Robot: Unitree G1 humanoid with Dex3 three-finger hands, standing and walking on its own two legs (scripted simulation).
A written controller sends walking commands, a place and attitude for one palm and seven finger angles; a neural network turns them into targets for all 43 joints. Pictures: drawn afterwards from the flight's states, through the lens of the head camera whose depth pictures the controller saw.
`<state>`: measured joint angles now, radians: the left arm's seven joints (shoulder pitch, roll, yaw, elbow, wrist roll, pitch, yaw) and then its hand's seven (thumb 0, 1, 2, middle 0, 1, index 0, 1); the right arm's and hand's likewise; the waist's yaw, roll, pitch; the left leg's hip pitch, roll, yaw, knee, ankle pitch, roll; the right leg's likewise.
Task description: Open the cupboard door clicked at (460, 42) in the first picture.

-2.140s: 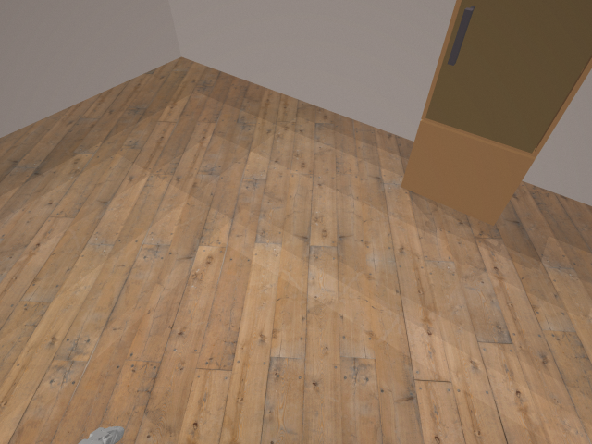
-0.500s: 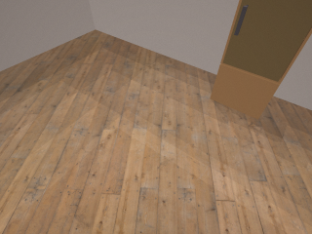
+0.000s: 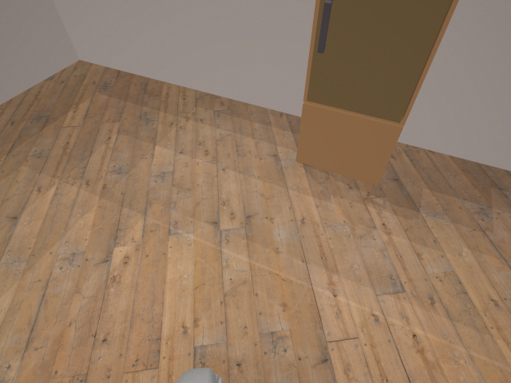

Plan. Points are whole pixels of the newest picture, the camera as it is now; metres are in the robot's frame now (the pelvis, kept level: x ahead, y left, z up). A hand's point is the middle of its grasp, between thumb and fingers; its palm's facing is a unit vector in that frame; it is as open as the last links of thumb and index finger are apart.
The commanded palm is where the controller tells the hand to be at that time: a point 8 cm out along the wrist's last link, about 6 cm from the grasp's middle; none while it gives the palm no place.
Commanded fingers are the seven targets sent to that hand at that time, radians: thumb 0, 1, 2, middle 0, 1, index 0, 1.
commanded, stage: walk to a spot facing it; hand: left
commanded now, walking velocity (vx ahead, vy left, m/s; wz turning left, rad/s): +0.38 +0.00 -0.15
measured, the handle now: (325, 26) +1.32 -0.16 +0.00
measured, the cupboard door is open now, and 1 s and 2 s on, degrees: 0 0 0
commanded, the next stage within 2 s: take the last steps up to it in 0.84 s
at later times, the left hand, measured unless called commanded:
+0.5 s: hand (145, 328) +0.24 +0.25 -0.18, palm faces -0.04 -0.99 -0.14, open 7.3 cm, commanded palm none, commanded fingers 0.00 0.90 0.90 -0.20 -0.30 -0.20 -0.30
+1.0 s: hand (224, 196) +0.61 +0.14 -0.19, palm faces -0.35 -0.92 -0.15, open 7.3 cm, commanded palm none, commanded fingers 0.00 0.90 0.90 -0.20 -0.30 -0.20 -0.30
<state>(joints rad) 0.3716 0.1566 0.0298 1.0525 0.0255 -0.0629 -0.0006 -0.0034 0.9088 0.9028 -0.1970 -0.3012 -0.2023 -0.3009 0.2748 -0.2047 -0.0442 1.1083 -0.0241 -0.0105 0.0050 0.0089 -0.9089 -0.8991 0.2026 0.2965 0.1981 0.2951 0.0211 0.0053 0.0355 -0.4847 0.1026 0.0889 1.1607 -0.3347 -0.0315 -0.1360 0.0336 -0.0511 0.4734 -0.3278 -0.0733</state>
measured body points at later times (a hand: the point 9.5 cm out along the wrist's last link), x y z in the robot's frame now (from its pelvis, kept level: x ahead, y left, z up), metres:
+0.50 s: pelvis +0.23 +0.08 +0.00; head +0.25 +0.10 +0.45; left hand +0.25 +0.31 -0.17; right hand +0.26 -0.17 -0.13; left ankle +0.27 +0.12 -0.74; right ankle +0.18 -0.07 -0.63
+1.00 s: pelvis +0.45 +0.02 -0.03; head +0.49 +0.01 +0.42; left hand +0.63 +0.19 -0.17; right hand +0.27 -0.12 -0.17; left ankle +0.30 +0.14 -0.66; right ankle +0.49 -0.05 -0.74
